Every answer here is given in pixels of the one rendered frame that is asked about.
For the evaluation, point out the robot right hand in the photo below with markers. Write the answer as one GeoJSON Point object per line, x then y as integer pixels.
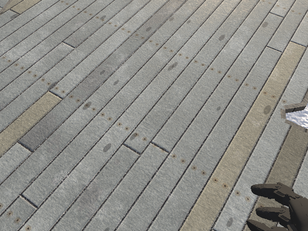
{"type": "Point", "coordinates": [294, 218]}

